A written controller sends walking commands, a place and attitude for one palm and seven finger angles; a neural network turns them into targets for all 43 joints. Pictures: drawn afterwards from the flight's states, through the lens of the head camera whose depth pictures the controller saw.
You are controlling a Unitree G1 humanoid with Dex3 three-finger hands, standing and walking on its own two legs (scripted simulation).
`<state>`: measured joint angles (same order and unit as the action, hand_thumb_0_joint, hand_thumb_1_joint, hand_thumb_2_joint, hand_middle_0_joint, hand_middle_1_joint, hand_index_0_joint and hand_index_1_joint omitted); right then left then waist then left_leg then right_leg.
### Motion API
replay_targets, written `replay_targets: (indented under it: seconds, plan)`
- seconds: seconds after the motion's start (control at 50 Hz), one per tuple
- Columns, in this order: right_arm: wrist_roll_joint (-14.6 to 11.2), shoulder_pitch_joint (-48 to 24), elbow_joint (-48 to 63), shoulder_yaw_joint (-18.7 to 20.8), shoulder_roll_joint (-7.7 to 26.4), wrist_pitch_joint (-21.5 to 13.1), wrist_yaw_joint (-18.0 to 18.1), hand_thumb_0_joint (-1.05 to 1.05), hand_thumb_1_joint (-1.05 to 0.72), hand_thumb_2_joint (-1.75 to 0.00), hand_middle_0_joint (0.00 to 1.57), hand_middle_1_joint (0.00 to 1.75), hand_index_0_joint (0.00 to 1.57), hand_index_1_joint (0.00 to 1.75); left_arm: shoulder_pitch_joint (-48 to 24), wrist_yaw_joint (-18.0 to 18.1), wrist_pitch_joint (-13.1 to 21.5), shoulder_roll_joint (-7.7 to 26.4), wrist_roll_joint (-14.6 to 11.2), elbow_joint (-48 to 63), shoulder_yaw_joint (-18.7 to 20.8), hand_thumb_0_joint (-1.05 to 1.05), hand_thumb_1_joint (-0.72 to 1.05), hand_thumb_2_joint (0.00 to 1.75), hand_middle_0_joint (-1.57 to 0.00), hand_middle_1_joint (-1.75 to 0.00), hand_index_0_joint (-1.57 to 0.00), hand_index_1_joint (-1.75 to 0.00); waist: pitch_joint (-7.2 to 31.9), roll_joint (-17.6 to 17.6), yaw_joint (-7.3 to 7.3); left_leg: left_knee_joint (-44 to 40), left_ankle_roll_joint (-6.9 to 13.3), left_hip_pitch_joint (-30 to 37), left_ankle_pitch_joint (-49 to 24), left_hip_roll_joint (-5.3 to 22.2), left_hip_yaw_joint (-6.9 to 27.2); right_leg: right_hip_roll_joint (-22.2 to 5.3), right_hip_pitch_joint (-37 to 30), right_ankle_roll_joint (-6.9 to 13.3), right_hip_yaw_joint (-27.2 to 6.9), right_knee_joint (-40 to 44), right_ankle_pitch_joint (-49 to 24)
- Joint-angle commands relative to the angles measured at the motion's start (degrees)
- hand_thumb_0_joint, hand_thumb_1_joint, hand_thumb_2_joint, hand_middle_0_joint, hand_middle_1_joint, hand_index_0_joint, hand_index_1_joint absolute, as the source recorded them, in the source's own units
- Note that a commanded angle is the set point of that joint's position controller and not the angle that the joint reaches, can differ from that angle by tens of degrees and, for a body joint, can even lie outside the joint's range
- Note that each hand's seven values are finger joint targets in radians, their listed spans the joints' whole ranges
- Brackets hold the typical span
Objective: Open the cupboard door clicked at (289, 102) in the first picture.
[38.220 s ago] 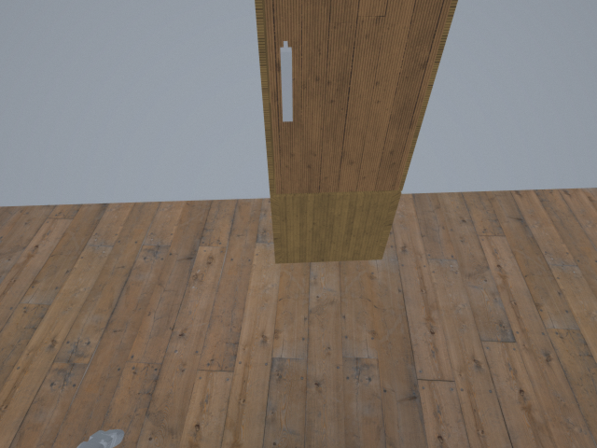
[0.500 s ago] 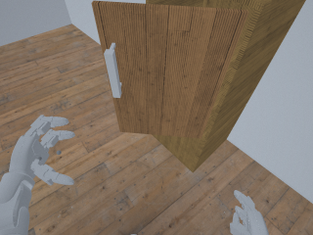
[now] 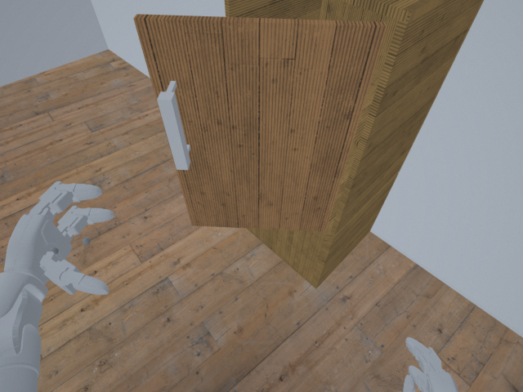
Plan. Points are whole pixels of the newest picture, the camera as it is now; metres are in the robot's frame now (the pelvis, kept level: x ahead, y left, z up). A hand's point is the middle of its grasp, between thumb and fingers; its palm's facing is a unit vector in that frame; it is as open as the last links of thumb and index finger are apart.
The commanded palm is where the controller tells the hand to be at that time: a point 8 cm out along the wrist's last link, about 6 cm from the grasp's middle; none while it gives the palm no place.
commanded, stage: raise the hand with hooked fingers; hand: left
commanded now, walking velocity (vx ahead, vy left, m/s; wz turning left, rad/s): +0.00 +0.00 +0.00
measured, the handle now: (178, 127) +0.58 +0.21 +0.07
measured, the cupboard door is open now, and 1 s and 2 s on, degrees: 42 42 42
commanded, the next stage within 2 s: move the hooked fingers beside the handle in 0.22 s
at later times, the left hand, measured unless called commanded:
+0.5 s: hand (95, 232) +0.31 +0.26 +0.09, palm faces +0.05 -1.00 -0.02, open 14.0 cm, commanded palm +0.29 +0.31 +0.09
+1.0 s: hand (121, 184) +0.40 +0.26 +0.09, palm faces +0.01 -1.00 -0.01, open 14.0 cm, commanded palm +0.38 +0.31 +0.09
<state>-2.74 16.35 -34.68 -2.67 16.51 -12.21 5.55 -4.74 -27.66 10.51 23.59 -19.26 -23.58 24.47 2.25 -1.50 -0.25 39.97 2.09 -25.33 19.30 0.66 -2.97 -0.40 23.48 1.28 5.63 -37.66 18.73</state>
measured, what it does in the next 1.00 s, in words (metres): stands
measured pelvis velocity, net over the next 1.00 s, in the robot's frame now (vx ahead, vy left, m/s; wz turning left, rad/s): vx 0.00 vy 0.00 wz -0.02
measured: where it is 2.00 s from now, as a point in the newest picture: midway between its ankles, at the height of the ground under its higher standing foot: outside the picture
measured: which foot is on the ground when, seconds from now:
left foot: down 0.00-1.00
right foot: down 0.00-1.00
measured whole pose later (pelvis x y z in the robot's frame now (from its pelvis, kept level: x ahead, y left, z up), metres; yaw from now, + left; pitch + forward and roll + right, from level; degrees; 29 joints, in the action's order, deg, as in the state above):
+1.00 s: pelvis +0.00 +0.00 -0.01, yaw -1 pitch +10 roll -1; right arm -2.4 20.2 -37.2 -2.1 17.1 -6.3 5.0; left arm -29.9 -27.1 15.9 29.2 -14.2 -49.9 25.4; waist 2.7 -0.6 3.2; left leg 43.1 2.1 -32.6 20.4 1.3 -3.3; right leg 0.1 30.9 1.4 5.1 -40.5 19.4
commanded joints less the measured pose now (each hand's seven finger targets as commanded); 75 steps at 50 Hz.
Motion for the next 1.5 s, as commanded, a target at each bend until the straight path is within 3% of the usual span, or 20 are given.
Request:
replay_targets:
  seconds: [0.0, 0.3, 0.34, 0.38, 0.44, 0.52, 0.56, 0.64, 0.66, 0.72, 0.78, 0.92, 0.96, 1.04, 1.1, 1.16, 1.26, 1.36, 1.44, 1.48]
  plan:
    - [-0.2, -3.4, 8.3, 3.1, 7.3, -3.4, 0.5, 0.00, -0.90, -0.90, 0.20, 0.30, 0.20, 0.30, -13.8, 1.2, 4.6, 16.2, -1.4, 12.6, 6.2, 0.00, -0.50, 0.30, -0.30, -1.20, -0.30, -1.20, 12.7, -3.6, -0.57, -6.2, -0.7, 7.5, -11.3, -0.4, 4.3, 1.2, -3.7, 0.4, -3.3, 4.6, -10.6]
    - [-0.5, -4.1, 7.8, 2.9, 7.2, -3.7, 0.8, 0.00, -0.90, -0.90, 0.20, 0.30, 0.20, 0.30, -14.2, 0.0, 4.5, 15.2, -1.8, 10.7, 5.0, 0.00, -0.50, 0.30, -0.30, -1.20, -0.30, -1.20, 12.2, -3.1, -0.40, -5.6, -0.4, 6.6, -10.6, -0.6, 3.7, 0.7, -3.9, 0.1, -4.2, 4.9, -11.0]
    - [-0.7, -4.1, 7.3, 2.8, 7.2, -3.7, 1.1, 0.00, -0.90, -0.90, 0.20, 0.30, 0.20, 0.30, -19.1, 0.4, 4.7, 14.3, -1.3, 10.8, 3.2, 0.00, -0.50, 0.30, -0.30, -1.20, -0.30, -1.20, 11.1, -3.6, 0.89, -5.7, -0.5, 6.9, -8.7, -0.5, 4.0, 0.8, -1.6, 0.0, -4.0, 5.1, -8.8]
    - [-0.7, -3.5, 6.5, 2.9, 7.6, -3.4, 1.5, 0.00, -0.90, -0.90, 0.20, 0.30, 0.20, 0.30, -23.6, 0.8, 4.6, 15.7, -0.9, 8.1, 3.5, 0.00, -0.50, 0.30, -0.30, -1.20, -0.30, -1.20, 10.1, -0.6, 1.80, -5.7, -0.4, 5.6, -6.4, -0.4, 4.2, 0.8, -0.8, -0.1, -4.4, 5.6, -6.4]
    - [-0.6, -3.0, 6.0, 2.8, 7.6, -3.4, 1.7, 0.00, -0.90, -0.90, 0.20, 0.30, 0.20, 0.30, -27.2, 1.3, 5.1, 16.4, 0.3, 5.3, 3.1, 0.00, -0.50, 0.30, -0.30, -1.20, -0.30, -1.20, 12.2, -3.6, 1.47, -5.6, -0.4, 6.4, -6.2, -0.6, 4.5, 0.5, -0.8, 0.1, -4.6, 5.3, -5.8]
    - [-0.5, -2.0, 5.4, 2.7, 7.7, -2.5, 1.5, 0.00, -0.90, -0.90, 0.20, 0.30, 0.20, 0.30, -31.3, 1.1, 5.3, 16.9, 1.1, 1.0, 2.3, 0.00, -0.50, 0.30, -0.30, -1.20, -0.30, -1.20, 13.7, -2.7, 1.87, -4.9, -0.4, 5.8, -8.1, -0.6, 4.2, 0.4, -1.7, 0.1, -4.8, 4.6, -8.7]
    - [-0.4, -1.2, 5.6, 2.8, 8.2, -1.8, 1.2, 0.00, -0.90, -0.90, 0.20, 0.30, 0.20, 0.30, -29.7, 1.0, 5.3, 18.6, 0.9, -2.5, 4.1, 0.00, -0.50, 0.30, -0.30, -1.20, -0.30, -1.20, 14.1, -0.5, 0.95, -4.6, -0.3, 4.6, -9.4, -0.5, 4.2, 0.6, -2.8, 0.2, -4.8, 4.0, -10.2]
    - [-0.4, -0.2, 5.9, 3.0, 8.1, -0.7, 0.7, 0.00, -0.90, -0.90, 0.20, 0.30, 0.20, 0.30, -32.9, 0.9, 5.7, 18.6, 1.9, -5.2, 3.4, 0.00, -0.50, 0.30, -0.30, -1.20, -0.30, -1.20, 15.3, -3.0, 1.39, -4.1, -0.4, 4.5, -10.9, -0.6, 3.8, 0.6, -1.9, 0.2, -4.7, 3.2, -12.2]
    - [-0.3, 0.5, 5.9, 3.1, 8.4, -0.3, 0.6, 0.00, -0.90, -0.90, 0.20, 0.30, 0.20, 0.30, -33.5, 0.9, 5.8, 19.8, 1.7, -6.3, 4.4, 0.00, -0.50, 0.30, -0.30, -1.20, -0.30, -1.20, 15.4, -0.8, 1.33, -3.7, -0.3, 4.0, -11.7, -0.4, 3.9, 0.8, -2.6, 0.2, -4.7, 2.8, -13.1]
    - [-0.3, 1.6, 5.7, 3.3, 8.6, 0.6, 0.4, 0.00, -0.90, -0.90, 0.20, 0.30, 0.20, 0.30, -37.1, 0.9, 6.5, 20.3, 2.3, -7.8, 4.0, 0.00, -0.50, 0.30, -0.30, -1.20, -0.30, -1.20, 16.8, -2.7, 1.96, -3.4, -0.3, 3.5, -11.1, -0.5, 3.6, 0.8, -1.7, 0.0, -4.9, 2.5, -12.8]
    - [-0.2, 2.8, 5.4, 3.5, 8.9, 1.5, 0.2, 0.00, -0.90, -0.90, 0.20, 0.30, 0.20, 0.30, -39.3, 0.9, 7.2, 22.2, 2.7, -10.2, 5.0, 0.00, -0.50, 0.30, -0.30, -1.20, -0.30, -1.20, 17.2, -0.8, 2.40, -2.8, -0.1, 2.3, -11.5, -0.4, 3.4, 1.0, -2.0, -0.2, -5.3, 2.2, -13.6]
    - [0.1, 5.8, 4.0, 4.1, 9.4, 3.3, 0.0, 0.00, -0.90, -0.90, 0.20, 0.30, 0.20, 0.30, -45.6, 0.8, 9.4, 22.4, 3.8, -13.5, 3.9, 0.00, -0.50, 0.30, -0.30, -1.20, -0.30, -1.20, 21.7, -4.9, 3.18, -1.7, -0.4, 5.9, -16.3, 0.0, 4.3, 1.5, 0.4, 0.3, -4.5, 0.7, -15.9]
    - [0.3, 6.5, 4.0, 4.1, 9.8, 4.1, -0.3, 0.00, -0.90, -0.90, 0.20, 0.30, 0.20, 0.30, -43.9, 0.9, 9.1, 24.7, 3.7, -16.4, 6.1, 0.00, -0.50, 0.30, -0.30, -1.20, -0.30, -1.20, 20.9, -1.9, 2.68, -1.6, -0.3, 4.0, -16.6, 0.2, 4.4, 1.7, -0.1, 0.4, -4.3, 0.4, -16.3]
    - [0.4, 7.1, 4.0, 4.1, 9.7, 5.2, -0.7, 0.00, -0.90, -0.90, 0.20, 0.30, 0.20, 0.30, -48.1, 1.3, 8.9, 23.8, 4.9, -18.5, 4.3, 0.00, -0.50, 0.30, -0.30, -1.20, -0.30, -1.20, 19.7, -4.5, 3.78, -1.5, -0.4, 3.6, -15.9, 0.2, 4.2, 1.7, 2.6, 0.2, -4.1, 0.3, -15.2]
    - [0.6, 8.2, 4.2, 4.4, 9.8, 6.2, -0.9, 0.00, -0.90, -0.90, 0.20, 0.30, 0.20, 0.30, -49.6, 1.7, 10.0, 25.4, 5.3, -18.5, 5.7, 0.00, -0.50, 0.30, -0.30, -1.20, -0.30, -1.20, 22.7, -3.7, 3.63, -0.7, -0.4, 4.9, -18.5, 0.5, 4.3, 2.0, 2.1, 0.2, -4.2, -0.3, -16.9]
    - [0.6, 8.9, 3.4, 4.2, 9.8, 7.0, -0.8, 0.00, -0.90, -0.90, 0.20, 0.30, 0.20, 0.30, -54.8, 1.8, 10.7, 23.2, 5.7, -21.0, 2.9, 0.00, -0.50, 0.30, -0.30, -1.20, -0.30, -1.20, 20.5, -3.7, 5.39, -0.3, -0.5, 5.2, -18.7, 1.0, 5.0, 2.3, 5.8, 0.3, -3.5, -0.7, -15.2]
    - [1.1, 10.3, 2.5, 4.1, 10.3, 8.1, -1.0, 0.00, -0.90, -0.90, 0.20, 0.30, 0.20, 0.30, -59.9, 2.8, 11.2, 24.8, 7.4, -24.4, 2.7, 0.00, -0.50, 0.30, -0.30, -1.20, -0.30, -1.20, 22.5, -6.2, 6.03, 0.4, -1.0, 6.6, -18.2, 1.2, 6.1, 2.3, 9.0, 0.4, -3.3, -1.4, -12.6]
    - [1.4, 11.8, 1.6, 3.9, 10.8, 9.6, -1.2, 0.00, -0.90, -0.90, 0.20, 0.30, 0.20, 0.30, -64.2, 3.8, 11.4, 27.5, 8.5, -29.6, 3.8, 0.00, -0.50, 0.30, -0.30, -1.20, -0.30, -1.20, 23.0, -3.8, 7.18, 1.7, -0.7, 4.2, -18.2, 1.2, 6.1, 2.4, 9.3, 0.2, -3.6, -2.1, -13.4]
    - [1.6, 12.7, 1.6, 3.8, 10.8, 10.6, -1.4, 0.00, -0.90, -0.90, 0.20, 0.30, 0.20, 0.30, -66.9, 4.1, 11.8, 28.2, 10.0, -31.4, 3.0, 0.00, -0.50, 0.30, -0.30, -1.20, -0.30, -1.20, 23.5, -6.1, 7.83, 2.3, -1.0, 4.1, -17.9, 1.4, 6.4, 2.5, 11.4, 0.0, -3.5, -2.6, -12.4]
    - [1.8, 13.4, 1.6, 3.9, 10.9, 11.0, -1.6, 0.00, -0.90, -0.90, 0.20, 0.30, 0.20, 0.30, -68.5, 4.2, 12.4, 29.1, 9.9, -30.2, 3.8, 0.00, -0.50, 0.30, -0.30, -1.20, -0.30, -1.20, 27.0, -8.3, 7.67, 3.0, -1.1, 6.2, -21.2, 1.5, 6.4, 2.7, 11.0, 0.1, -3.7, -3.1, -14.1]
